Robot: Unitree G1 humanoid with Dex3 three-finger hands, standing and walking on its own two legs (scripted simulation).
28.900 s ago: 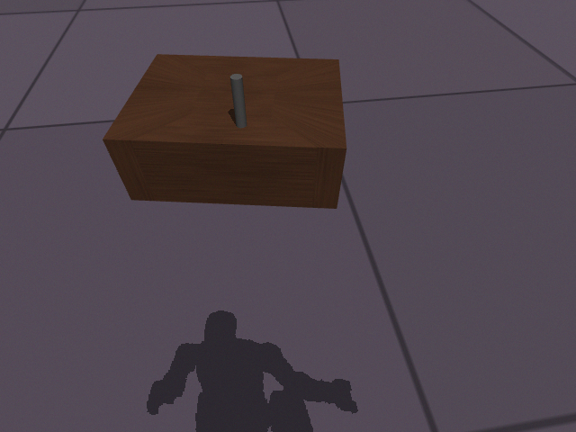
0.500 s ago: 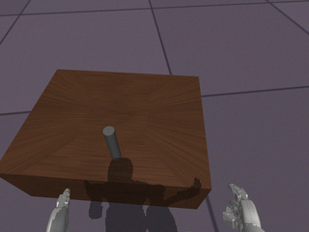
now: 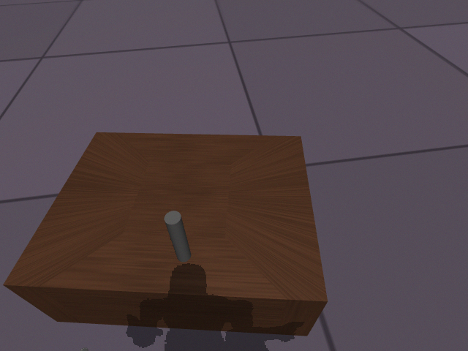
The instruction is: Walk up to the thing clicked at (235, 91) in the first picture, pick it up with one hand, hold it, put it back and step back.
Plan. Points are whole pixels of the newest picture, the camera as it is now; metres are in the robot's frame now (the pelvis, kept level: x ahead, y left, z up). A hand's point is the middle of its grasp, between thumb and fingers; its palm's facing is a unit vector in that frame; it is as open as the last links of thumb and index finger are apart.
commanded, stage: home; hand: left
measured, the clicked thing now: (178, 238) +0.50 +0.18 -0.29
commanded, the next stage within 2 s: stand in 1.26 s
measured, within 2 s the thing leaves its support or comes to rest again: neither
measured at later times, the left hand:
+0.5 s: hand out of the picture +0.05 +0.25 -0.13, palm faces +0.01 -0.93 -0.38, open 17.3 cm
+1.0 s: hand out of the picture +0.04 +0.24 -0.13, palm faces +0.02 -0.93 -0.37, open 17.5 cm
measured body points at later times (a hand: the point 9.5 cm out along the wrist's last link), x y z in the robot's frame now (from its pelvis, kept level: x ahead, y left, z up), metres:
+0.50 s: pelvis -0.01 +0.00 +0.02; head -0.02 -0.02 +0.47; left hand +0.05 +0.29 -0.10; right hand +0.07 -0.28 -0.12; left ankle -0.02 +0.13 -0.72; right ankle +0.02 -0.14 -0.72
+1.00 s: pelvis -0.01 -0.01 +0.03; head -0.01 -0.03 +0.48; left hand +0.04 +0.29 -0.10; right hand +0.06 -0.30 -0.12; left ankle -0.02 +0.13 -0.72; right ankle +0.02 -0.14 -0.72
